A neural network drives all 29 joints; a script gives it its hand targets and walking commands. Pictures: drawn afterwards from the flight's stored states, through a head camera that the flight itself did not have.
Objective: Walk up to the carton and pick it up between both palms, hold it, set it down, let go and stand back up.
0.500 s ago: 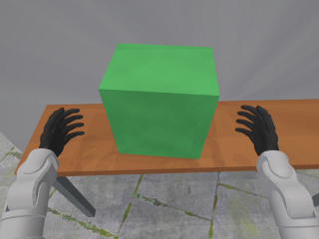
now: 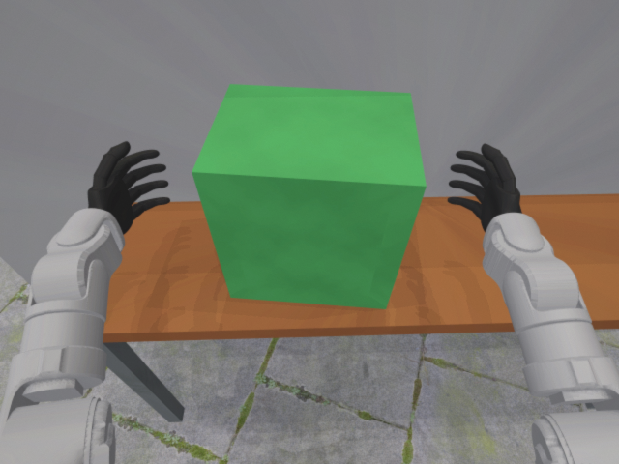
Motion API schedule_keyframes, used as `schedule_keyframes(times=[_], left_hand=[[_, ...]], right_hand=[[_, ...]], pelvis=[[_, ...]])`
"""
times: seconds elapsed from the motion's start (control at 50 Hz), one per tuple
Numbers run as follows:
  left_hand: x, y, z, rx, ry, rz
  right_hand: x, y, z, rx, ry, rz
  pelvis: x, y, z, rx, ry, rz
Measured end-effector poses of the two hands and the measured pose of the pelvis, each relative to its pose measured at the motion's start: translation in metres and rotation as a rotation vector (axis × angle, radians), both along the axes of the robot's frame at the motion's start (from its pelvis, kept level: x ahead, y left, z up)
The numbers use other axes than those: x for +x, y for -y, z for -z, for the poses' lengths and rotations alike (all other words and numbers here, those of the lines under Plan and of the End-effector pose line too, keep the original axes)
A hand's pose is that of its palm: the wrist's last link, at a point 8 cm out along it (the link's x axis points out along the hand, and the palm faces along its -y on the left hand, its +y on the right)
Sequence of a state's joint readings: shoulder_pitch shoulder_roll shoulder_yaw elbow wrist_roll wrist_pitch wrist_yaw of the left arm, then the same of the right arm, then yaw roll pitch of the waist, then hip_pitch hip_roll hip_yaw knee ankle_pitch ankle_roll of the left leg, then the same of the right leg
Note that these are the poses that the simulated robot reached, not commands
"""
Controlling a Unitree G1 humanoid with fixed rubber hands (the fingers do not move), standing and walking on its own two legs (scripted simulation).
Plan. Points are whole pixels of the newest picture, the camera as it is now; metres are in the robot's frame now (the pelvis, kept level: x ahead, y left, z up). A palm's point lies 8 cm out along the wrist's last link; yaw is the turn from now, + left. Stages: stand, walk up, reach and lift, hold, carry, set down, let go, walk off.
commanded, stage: reach and lift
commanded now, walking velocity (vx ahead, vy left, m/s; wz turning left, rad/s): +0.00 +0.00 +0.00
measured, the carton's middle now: (312, 204) +0.50 +0.02 +0.04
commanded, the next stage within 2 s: none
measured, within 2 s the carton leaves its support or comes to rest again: neither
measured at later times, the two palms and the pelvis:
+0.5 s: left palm (134, 148) +0.45 +0.24 +0.19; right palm (505, 151) +0.43 -0.20 +0.20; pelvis +0.00 +0.00 +0.00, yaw +0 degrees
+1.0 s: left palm (130, 107) +0.48 +0.24 +0.23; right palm (517, 107) +0.46 -0.21 +0.23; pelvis +0.02 +0.00 +0.00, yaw +0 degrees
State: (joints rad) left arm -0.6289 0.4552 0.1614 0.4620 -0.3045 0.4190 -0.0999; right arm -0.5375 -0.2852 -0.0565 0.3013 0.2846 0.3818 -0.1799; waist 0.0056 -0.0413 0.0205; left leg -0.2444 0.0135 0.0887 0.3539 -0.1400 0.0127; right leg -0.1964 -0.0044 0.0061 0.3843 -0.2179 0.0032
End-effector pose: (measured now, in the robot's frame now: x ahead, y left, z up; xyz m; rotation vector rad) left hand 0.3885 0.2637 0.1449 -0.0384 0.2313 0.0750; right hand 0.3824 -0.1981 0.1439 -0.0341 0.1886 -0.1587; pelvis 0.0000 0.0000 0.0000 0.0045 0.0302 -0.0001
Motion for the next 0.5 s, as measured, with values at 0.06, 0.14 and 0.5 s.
schedule_keyframes(times=[0.06, 0.14, 0.5], left_hand=[[0.006, 0.0, -0.006, -0.02, 0.0, -0.006], [0.017, 0.002, -0.017, -0.038, 0.002, -0.003], [0.057, 0.026, -0.046, -0.013, -0.014, 0.023]], right_hand=[[0.007, 0.0, -0.004, 0.001, -0.005, 0.001], [0.016, -0.001, -0.015, 0.002, -0.005, 0.003], [0.047, 0.003, -0.053, 0.021, -0.02, 0.046]], pelvis=[[0.0, 0.0, 0.0, 0.0, 0.0, 0.0], [0.0, 0.0, 0.0, 0.0, 0.0, 0.0], [0.005, -0.002, 0.001, -0.004, -0.006, 0.0]])
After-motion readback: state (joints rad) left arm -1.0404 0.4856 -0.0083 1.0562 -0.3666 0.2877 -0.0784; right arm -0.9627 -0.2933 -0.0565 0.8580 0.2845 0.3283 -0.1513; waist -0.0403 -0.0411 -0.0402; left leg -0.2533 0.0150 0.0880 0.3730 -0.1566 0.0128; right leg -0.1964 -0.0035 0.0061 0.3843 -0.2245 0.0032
